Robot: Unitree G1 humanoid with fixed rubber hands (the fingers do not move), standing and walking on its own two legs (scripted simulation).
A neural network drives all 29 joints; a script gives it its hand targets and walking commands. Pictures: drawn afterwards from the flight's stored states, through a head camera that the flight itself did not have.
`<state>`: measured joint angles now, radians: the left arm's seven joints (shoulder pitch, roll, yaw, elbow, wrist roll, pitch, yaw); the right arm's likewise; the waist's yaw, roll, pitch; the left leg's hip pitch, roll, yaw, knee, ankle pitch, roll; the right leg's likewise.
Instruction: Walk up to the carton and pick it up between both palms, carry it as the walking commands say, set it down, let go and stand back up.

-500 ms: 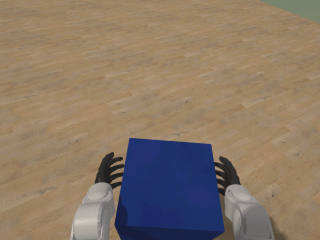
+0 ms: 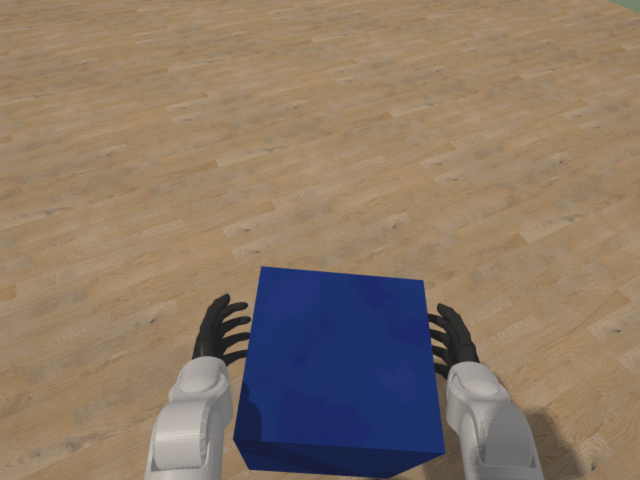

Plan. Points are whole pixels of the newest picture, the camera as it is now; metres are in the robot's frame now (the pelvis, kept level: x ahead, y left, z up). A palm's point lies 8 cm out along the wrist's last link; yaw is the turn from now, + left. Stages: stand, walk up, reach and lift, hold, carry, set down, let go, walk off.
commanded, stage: carry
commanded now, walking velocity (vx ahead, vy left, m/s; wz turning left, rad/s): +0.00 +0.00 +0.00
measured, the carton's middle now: (330, 381) +0.28 +0.02 -0.07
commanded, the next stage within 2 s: none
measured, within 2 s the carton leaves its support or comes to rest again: neither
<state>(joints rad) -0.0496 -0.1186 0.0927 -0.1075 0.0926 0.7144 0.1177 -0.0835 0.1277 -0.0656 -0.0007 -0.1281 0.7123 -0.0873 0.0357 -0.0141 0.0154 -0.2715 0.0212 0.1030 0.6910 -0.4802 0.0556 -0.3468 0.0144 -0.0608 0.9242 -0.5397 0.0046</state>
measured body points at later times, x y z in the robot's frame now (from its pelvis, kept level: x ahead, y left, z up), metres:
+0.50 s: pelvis +0.25 +0.03 -0.02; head +0.29 +0.03 +0.43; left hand +0.54 +0.18 +0.02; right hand +0.52 -0.12 +0.00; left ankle +0.09 +0.11 -0.71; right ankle +0.22 -0.05 -0.72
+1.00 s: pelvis +0.54 +0.06 -0.02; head +0.58 +0.05 +0.43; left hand +0.84 +0.20 +0.01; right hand +0.81 -0.10 -0.01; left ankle +0.39 +0.14 -0.67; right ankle +0.56 -0.01 -0.72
